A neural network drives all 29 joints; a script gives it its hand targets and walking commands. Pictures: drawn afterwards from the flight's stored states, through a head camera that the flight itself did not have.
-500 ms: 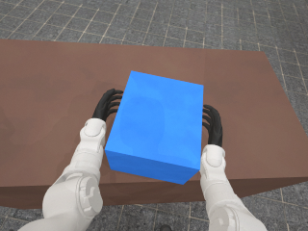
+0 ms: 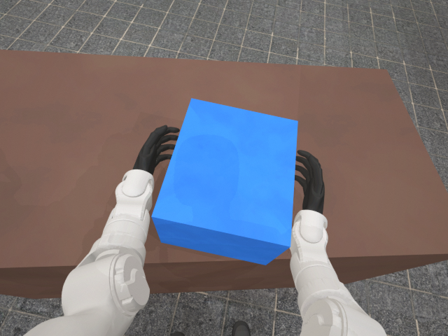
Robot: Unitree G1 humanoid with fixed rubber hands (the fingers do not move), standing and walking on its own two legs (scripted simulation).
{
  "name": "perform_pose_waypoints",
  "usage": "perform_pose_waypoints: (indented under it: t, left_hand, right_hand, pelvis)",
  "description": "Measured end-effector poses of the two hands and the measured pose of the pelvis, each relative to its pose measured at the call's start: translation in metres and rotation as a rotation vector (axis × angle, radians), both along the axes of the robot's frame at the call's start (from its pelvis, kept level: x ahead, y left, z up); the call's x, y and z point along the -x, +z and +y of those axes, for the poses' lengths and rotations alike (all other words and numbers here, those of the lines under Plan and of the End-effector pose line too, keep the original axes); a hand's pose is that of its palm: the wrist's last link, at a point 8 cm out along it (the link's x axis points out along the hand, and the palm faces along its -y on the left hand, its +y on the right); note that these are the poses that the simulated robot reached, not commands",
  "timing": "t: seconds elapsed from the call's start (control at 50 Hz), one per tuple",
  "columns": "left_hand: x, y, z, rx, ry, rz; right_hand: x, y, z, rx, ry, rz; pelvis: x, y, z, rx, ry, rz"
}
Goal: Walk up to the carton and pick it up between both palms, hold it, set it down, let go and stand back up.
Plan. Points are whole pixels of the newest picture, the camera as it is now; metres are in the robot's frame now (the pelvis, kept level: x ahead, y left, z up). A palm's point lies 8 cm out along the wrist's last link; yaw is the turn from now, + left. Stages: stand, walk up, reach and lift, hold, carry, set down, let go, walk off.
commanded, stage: set down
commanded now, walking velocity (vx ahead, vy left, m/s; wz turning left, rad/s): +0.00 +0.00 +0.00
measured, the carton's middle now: (228, 182) +0.39 -0.02 -0.04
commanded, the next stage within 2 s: none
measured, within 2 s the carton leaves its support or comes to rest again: rests again in 0.52 s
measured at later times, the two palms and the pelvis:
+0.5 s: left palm (148, 170) +0.41 +0.14 -0.03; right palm (304, 208) +0.33 -0.17 -0.04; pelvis -0.01 +0.00 -0.01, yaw +0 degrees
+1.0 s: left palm (135, 177) +0.39 +0.16 -0.03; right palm (304, 210) +0.32 -0.17 -0.04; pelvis -0.03 +0.03 -0.03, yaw -1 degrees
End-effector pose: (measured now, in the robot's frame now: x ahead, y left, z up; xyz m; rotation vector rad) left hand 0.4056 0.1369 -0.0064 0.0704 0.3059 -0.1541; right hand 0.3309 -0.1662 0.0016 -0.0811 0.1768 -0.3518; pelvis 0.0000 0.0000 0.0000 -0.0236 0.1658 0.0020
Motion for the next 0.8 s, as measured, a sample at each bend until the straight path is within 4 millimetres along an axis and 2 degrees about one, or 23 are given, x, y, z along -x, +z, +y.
perform_pose_waypoints:
  t: [0.28, 0.4, 0.54, 0.64, 0.8]
  left_hand:
    - [0.0, -0.001, 0.0, 0.002, 0.004, 0.001]
    - [-0.002, -0.006, 0.001, 0.018, 0.029, 0.006]
    - [-0.005, -0.028, 0.002, 0.047, 0.054, 0.067]
    - [-0.008, -0.029, 0.002, 0.039, 0.04, 0.053]
    - [-0.002, -0.025, 0.013, 0.011, 0.034, 0.072]
  right_hand:
    - [0.001, -0.002, 0.0, -0.017, -0.009, 0.005]
    - [0.002, -0.02, -0.002, -0.055, -0.01, 0.084]
    - [0.001, -0.04, 0.001, -0.073, -0.01, 0.153]
    - [-0.002, -0.044, 0.003, -0.093, -0.015, 0.148]
    - [-0.003, -0.043, 0.009, -0.136, -0.022, 0.142]
  pelvis:
    - [0.002, 0.0, 0.001, 0.001, 0.0, 0.002]
    - [0.005, -0.003, 0.002, 0.004, -0.001, 0.035]
    - [0.007, -0.01, 0.006, 0.014, -0.006, 0.139]
    - [0.008, -0.017, 0.014, 0.026, -0.009, 0.197]
    - [0.016, -0.025, 0.024, 0.042, -0.01, 0.194]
